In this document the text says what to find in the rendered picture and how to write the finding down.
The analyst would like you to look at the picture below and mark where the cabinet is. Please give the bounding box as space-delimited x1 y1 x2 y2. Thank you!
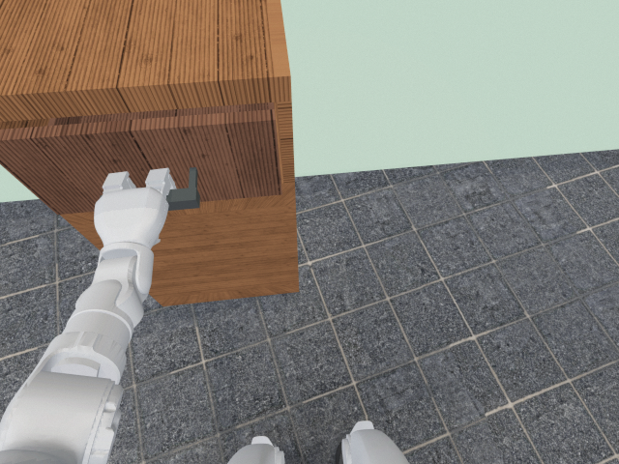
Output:
0 0 299 306

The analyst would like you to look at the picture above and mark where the robot left hand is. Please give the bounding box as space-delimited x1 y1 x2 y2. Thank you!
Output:
94 168 176 249

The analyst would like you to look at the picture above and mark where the drawer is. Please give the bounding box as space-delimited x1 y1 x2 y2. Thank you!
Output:
0 102 282 215

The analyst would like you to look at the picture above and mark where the left robot upper arm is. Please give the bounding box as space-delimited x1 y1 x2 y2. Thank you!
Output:
0 371 124 464

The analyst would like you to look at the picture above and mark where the robot shin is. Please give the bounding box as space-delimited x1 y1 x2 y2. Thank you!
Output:
350 420 374 435
251 436 273 446

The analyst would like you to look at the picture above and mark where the robot left shin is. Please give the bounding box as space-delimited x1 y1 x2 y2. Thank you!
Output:
251 436 273 446

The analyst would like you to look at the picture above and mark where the robot right shin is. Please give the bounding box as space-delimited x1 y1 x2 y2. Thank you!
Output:
350 420 374 435

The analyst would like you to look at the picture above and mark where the handle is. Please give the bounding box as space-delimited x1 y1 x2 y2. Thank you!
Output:
100 167 200 211

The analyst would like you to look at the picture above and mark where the robot left forearm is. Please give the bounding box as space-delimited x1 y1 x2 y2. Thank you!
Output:
0 242 154 451

